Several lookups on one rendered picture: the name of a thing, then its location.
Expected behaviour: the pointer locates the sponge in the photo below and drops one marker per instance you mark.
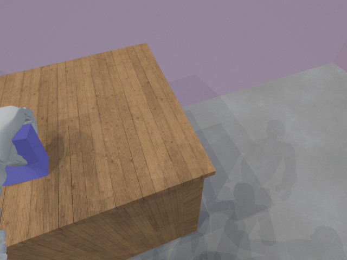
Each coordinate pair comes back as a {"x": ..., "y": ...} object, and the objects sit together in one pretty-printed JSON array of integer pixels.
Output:
[{"x": 31, "y": 149}]

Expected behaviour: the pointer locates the robot left forearm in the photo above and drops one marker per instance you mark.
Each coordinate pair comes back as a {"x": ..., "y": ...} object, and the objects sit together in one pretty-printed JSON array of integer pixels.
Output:
[{"x": 5, "y": 149}]

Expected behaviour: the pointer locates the robot left hand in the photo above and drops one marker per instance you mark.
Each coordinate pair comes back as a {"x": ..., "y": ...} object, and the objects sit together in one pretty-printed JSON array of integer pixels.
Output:
[{"x": 12, "y": 118}]

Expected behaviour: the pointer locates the table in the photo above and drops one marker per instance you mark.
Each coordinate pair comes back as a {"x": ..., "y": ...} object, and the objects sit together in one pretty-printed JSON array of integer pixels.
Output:
[{"x": 126, "y": 169}]

